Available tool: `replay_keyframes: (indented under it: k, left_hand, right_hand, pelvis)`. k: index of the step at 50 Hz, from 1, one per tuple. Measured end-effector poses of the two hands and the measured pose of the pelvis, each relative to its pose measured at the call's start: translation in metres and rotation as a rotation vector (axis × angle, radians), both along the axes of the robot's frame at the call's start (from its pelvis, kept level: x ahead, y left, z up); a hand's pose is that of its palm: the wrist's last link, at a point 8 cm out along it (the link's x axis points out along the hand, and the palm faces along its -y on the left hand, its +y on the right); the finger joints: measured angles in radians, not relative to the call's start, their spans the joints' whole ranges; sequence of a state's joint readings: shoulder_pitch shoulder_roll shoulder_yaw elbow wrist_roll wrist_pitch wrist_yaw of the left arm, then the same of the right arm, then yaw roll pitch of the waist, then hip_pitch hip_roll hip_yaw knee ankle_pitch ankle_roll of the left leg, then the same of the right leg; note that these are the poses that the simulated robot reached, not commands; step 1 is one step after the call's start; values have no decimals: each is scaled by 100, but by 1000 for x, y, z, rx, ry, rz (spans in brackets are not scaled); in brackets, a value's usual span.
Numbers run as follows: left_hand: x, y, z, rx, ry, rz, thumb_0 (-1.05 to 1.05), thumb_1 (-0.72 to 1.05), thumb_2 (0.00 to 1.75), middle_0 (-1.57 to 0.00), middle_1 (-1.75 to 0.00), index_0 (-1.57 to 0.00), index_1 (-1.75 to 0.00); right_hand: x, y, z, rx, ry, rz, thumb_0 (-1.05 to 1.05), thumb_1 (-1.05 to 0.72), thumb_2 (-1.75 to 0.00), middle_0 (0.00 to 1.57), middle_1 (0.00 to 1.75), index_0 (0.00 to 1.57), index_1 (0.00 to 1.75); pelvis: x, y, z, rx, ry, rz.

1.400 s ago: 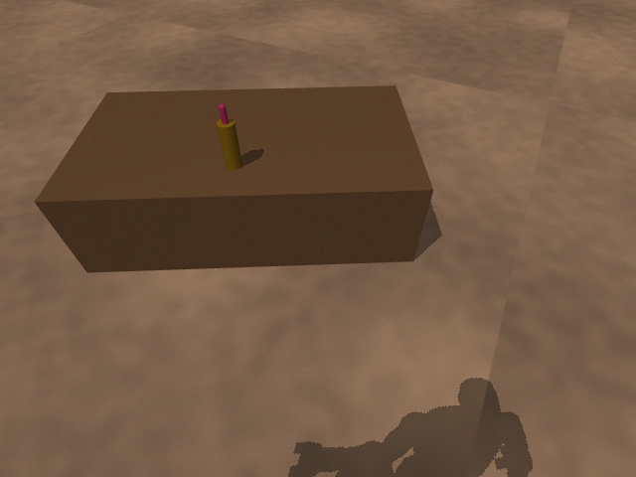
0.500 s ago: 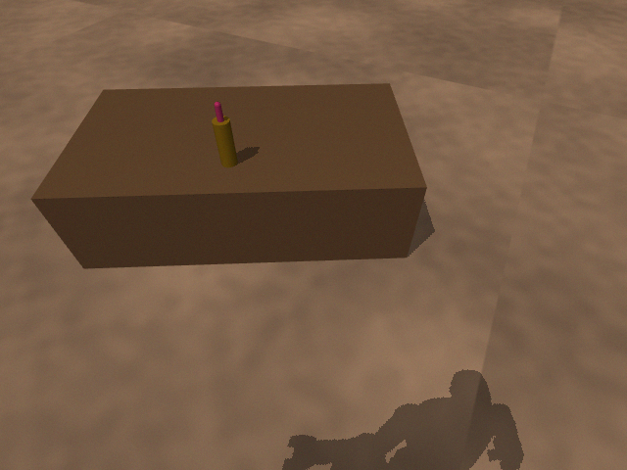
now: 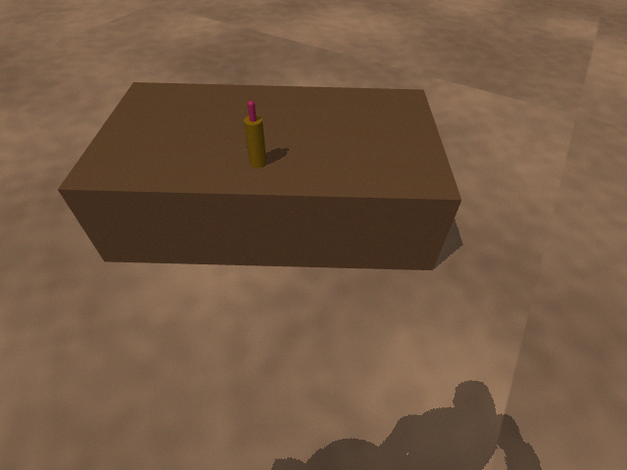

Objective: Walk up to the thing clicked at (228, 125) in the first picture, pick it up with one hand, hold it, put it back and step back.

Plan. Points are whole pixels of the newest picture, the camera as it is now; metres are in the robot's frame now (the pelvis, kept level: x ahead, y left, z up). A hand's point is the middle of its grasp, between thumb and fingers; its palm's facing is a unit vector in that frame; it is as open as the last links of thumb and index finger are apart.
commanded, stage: walk up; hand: left
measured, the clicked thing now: (254, 134) +1.16 +0.25 -0.26
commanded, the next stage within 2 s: none
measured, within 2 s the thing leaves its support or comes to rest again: neither
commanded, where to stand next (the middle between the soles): +0.67 +0.06 m, yaw -4 degrees
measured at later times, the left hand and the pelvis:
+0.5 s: hand (145, 373) +0.29 +0.29 -0.13, palm faces -0.06 -0.91 -0.42, open 7.3 cm; pelvis +0.18 +0.02 -0.01, yaw -2 degrees
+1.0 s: hand (133, 315) +0.41 +0.37 -0.16, palm faces -0.06 -0.93 -0.36, open 7.3 cm; pelvis +0.37 +0.08 -0.01, yaw -2 degrees
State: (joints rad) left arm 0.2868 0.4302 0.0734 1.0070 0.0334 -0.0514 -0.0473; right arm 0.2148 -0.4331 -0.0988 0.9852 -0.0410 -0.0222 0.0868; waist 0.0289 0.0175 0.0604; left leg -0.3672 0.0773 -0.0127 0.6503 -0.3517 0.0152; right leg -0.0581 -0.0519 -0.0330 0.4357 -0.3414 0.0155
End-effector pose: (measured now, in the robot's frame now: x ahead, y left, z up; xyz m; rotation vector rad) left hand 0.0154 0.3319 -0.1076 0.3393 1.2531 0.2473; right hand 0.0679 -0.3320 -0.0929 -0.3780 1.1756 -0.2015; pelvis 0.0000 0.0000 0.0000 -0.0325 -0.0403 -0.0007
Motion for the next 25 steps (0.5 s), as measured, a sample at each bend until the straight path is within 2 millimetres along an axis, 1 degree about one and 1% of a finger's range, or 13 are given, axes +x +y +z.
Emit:
replay_keyframes:
  k: [2,4,6,8,13,17,21,23,25]
  left_hand:
    - [8,20,-9,8,22,-3,0,90,89,-21,-30,-21,-30]
    - [22,32,-15,17,40,-9,0,90,89,-21,-30,-21,-30]
    - [43,38,-14,16,35,-23,0,91,89,-21,-30,-21,-30]
    - [67,39,-10,7,3,-44,1,91,89,-20,-30,-20,-30]
    - [126,35,4,-17,-53,-101,0,91,89,-20,-30,-20,-30]
    - [174,26,14,-18,-86,-139,0,91,89,-21,-30,-20,-30]
    - [226,14,19,5,-128,-164,0,91,89,-21,-30,-21,-30]
    - [249,8,19,25,-169,-163,0,90,89,-21,-30,-21,-30]
    - [265,3,21,31,-212,-154,0,90,89,-21,-30,-21,-30]
  right_hand:
    - [13,8,-1,-23,-27,-1,1,-90,-90,20,30,20,30]
    - [20,17,-2,-36,-56,-15,1,-90,-90,20,30,20,30]
    - [21,27,0,-27,-59,-39,1,-90,-90,20,30,20,30]
    - [21,36,1,-14,-42,-56,1,-90,-90,20,30,21,30]
    - [28,53,0,26,-6,-79,1,-90,-90,21,30,21,30]
    - [44,56,-9,60,15,-87,1,-90,-90,21,30,21,30]
    - [72,48,-27,87,28,-99,1,-90,-90,21,30,21,30]
    - [92,42,-39,91,34,-92,1,-90,-90,21,30,21,30]
    - [116,40,-43,93,39,-77,1,-90,-90,21,30,21,30]
  pelvis:
    - [12,13,-9,15,-8,-1]
    - [22,24,-14,29,-14,-11]
    - [34,29,-11,32,-15,-13]
    - [46,33,-6,39,-18,-20]
    - [80,38,3,48,-21,-35]
    - [110,37,3,55,-20,-39]
    - [147,28,-5,62,-16,-44]
    - [164,21,-13,40,-19,-38]
    - [178,18,-14,34,-24,-35]
